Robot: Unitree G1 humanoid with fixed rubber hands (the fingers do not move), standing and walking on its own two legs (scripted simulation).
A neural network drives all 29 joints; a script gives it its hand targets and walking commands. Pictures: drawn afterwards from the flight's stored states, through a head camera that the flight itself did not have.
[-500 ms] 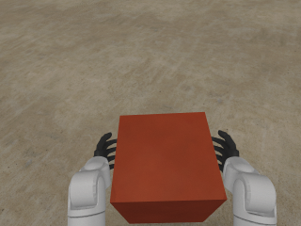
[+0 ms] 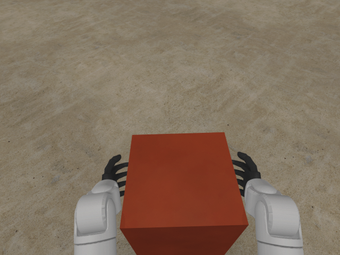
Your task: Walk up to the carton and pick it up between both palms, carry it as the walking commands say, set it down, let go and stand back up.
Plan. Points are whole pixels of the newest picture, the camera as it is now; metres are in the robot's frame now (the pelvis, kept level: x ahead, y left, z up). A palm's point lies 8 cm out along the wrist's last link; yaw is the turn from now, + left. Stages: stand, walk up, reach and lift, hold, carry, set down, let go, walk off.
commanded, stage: carry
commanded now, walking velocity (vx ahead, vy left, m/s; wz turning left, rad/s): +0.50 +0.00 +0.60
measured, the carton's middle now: (179, 199) +0.27 +0.00 -0.02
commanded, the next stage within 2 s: none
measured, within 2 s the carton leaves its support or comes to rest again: neither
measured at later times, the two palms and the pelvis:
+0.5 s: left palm (75, 111) +0.47 +0.27 +0.09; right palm (178, 79) +0.59 -0.01 +0.09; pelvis +0.29 +0.03 +0.01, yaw +21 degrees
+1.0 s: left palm (45, 73) +0.68 +0.44 +0.07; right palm (124, 45) +0.85 +0.20 +0.07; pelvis +0.55 +0.17 +0.00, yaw +38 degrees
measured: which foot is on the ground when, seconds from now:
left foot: down 0.00-0.18, up 0.20-0.56, down 0.58-0.94, up 0.96-1.00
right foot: up 0.00-0.16, down 0.18-0.60, up 0.62-0.88, down 0.90-1.00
